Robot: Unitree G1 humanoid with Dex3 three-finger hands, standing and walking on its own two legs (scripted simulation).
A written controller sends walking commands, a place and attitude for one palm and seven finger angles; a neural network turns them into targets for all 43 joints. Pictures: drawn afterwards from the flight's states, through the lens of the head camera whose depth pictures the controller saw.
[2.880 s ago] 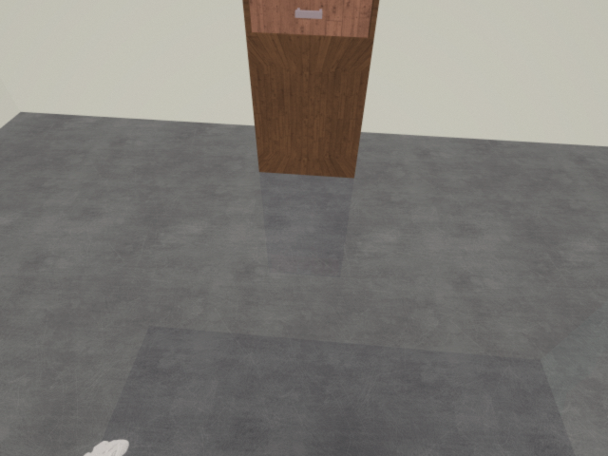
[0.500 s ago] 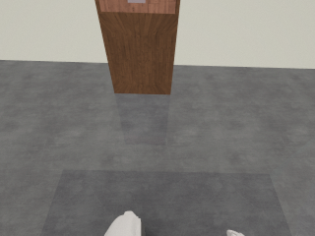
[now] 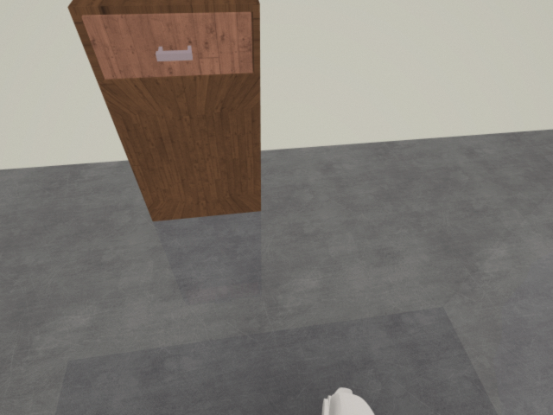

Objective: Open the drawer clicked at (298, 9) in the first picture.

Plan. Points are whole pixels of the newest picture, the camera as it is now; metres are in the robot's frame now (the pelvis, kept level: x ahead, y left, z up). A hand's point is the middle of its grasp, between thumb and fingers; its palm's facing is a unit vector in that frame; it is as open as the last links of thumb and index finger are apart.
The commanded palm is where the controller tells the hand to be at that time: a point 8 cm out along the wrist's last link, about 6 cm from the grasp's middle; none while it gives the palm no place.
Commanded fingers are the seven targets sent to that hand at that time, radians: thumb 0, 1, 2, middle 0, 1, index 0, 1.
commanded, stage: walk to a spot facing it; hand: left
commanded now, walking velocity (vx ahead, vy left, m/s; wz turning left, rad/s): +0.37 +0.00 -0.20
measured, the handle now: (174, 52) +1.05 +0.33 +0.02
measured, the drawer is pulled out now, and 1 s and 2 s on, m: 0.00 0.00 0.00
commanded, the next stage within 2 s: turn to face it in 0.32 s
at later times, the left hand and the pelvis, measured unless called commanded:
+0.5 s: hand (205, 364) +0.24 +0.13 -0.17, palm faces +0.08 -0.98 -0.20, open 7.2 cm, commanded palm none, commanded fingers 0.00 0.90 0.90 -0.20 -0.30 -0.20 -0.30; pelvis +0.22 -0.05 +0.00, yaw +3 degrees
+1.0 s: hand (199, 322) +0.32 +0.16 -0.17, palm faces +0.18 -0.96 -0.20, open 7.4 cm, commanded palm none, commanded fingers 0.00 0.90 0.90 -0.20 -0.30 -0.20 -0.30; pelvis +0.32 -0.02 -0.01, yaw +8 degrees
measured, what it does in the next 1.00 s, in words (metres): walks ahead: right foot, then left foot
